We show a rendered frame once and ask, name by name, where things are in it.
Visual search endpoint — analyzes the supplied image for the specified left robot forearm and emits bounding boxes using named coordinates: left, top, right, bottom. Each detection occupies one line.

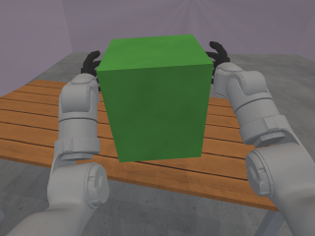
left=47, top=73, right=100, bottom=202

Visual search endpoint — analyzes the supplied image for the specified robot left hand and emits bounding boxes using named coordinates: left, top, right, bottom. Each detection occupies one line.
left=81, top=50, right=101, bottom=91

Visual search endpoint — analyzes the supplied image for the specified left robot upper arm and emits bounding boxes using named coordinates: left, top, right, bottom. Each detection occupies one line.
left=6, top=162, right=110, bottom=236

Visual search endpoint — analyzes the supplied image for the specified robot right hand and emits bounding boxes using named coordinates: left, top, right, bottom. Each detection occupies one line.
left=206, top=41, right=230, bottom=84

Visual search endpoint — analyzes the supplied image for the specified carton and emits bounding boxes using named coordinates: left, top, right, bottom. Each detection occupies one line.
left=96, top=34, right=214, bottom=162

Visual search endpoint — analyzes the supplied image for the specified right robot forearm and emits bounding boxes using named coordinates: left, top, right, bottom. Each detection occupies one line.
left=214, top=62, right=315, bottom=168

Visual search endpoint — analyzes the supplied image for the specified right robot upper arm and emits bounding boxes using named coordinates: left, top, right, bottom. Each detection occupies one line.
left=245, top=142, right=315, bottom=236

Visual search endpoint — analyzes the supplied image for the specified table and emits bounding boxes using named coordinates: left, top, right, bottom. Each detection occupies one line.
left=0, top=80, right=285, bottom=236

